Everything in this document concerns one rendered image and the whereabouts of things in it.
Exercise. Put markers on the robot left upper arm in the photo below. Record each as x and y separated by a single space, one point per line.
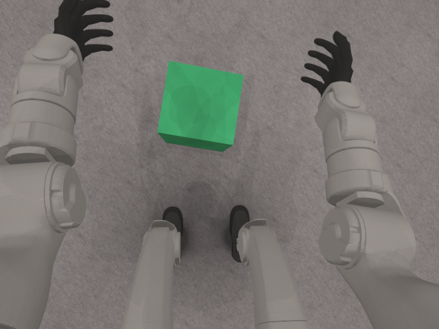
39 203

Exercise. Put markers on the robot right upper arm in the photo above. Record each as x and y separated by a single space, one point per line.
373 249

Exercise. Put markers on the left robot forearm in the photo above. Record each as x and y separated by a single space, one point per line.
43 107

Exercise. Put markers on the robot right hand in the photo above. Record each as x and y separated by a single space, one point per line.
339 66

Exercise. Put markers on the robot left hand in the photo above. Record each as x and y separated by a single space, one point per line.
71 23

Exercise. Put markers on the right robot forearm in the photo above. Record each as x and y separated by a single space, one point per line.
355 174

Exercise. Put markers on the carton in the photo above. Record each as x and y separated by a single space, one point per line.
200 107

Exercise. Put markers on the robot left shin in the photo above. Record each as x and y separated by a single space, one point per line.
160 223

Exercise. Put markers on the robot left thigh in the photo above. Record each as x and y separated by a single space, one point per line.
150 302

